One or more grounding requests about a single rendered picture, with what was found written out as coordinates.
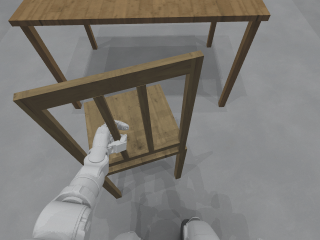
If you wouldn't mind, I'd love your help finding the robot left forearm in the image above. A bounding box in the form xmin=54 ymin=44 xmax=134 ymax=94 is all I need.
xmin=32 ymin=146 xmax=109 ymax=238

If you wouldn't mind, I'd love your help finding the table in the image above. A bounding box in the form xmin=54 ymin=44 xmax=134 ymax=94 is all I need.
xmin=8 ymin=0 xmax=271 ymax=109

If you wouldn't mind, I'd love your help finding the robot left upper arm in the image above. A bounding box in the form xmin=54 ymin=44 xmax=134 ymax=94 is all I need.
xmin=22 ymin=200 xmax=93 ymax=240

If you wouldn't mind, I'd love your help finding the right robot foot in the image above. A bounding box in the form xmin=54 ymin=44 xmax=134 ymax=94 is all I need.
xmin=180 ymin=219 xmax=190 ymax=240

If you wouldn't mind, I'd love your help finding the robot right shin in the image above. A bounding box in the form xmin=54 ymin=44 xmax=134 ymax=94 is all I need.
xmin=187 ymin=217 xmax=200 ymax=224

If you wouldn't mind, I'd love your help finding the robot left hand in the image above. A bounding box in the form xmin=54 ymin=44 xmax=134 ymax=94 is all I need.
xmin=92 ymin=120 xmax=129 ymax=155

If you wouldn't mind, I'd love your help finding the chair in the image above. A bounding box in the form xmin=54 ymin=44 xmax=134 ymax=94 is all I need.
xmin=13 ymin=50 xmax=204 ymax=199

